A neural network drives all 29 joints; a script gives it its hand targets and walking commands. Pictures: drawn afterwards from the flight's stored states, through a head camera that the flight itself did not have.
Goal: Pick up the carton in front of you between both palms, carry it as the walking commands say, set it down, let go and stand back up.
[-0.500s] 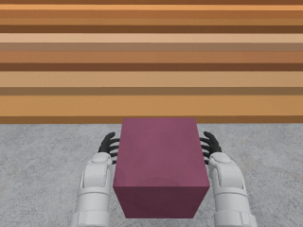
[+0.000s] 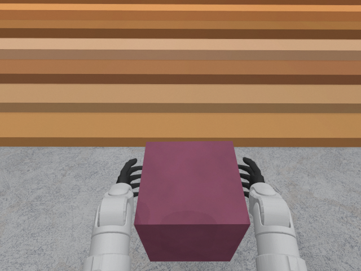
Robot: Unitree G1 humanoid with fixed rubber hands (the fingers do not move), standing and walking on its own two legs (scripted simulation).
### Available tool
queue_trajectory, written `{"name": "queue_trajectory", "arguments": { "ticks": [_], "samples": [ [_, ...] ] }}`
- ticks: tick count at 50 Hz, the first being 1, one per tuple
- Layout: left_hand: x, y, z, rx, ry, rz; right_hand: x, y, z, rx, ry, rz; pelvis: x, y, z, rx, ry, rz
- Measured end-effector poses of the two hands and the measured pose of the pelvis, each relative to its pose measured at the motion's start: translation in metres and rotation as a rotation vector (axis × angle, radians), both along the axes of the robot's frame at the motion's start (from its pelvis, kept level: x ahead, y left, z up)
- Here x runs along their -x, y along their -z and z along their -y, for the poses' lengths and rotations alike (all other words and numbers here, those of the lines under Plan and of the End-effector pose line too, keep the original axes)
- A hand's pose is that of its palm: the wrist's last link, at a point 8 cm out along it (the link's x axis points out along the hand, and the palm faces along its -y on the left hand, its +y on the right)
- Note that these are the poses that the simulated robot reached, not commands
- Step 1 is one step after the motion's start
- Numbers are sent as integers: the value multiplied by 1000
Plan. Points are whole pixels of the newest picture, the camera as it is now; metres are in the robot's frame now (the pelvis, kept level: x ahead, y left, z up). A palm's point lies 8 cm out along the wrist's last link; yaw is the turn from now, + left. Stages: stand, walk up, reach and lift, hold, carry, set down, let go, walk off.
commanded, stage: hold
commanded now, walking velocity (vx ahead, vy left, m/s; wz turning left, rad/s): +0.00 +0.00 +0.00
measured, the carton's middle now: (189, 203) +0.29 +0.00 -0.03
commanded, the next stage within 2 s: carry in 0.08 s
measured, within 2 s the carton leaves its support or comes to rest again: neither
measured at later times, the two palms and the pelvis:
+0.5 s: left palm (136, 149) +0.37 +0.13 +0.09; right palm (260, 150) +0.36 -0.17 +0.10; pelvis +0.10 -0.02 +0.00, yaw -1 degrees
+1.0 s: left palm (168, 97) +0.62 +0.06 +0.08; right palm (258, 100) +0.61 -0.24 +0.07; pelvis +0.37 -0.08 -0.02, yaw -1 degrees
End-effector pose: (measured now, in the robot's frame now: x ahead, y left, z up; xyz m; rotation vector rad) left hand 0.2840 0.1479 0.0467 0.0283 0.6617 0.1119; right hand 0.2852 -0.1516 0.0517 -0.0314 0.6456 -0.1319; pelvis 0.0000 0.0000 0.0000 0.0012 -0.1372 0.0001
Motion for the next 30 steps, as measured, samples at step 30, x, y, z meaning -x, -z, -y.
{"name": "queue_trajectory", "arguments": {
  "ticks": [30],
  "samples": [
    [-115, -42, 11, 73, -44, 54, -110, -39, 10, -67, 64, 58, -146, 13, 5, -39, 54, -211]
  ]
}}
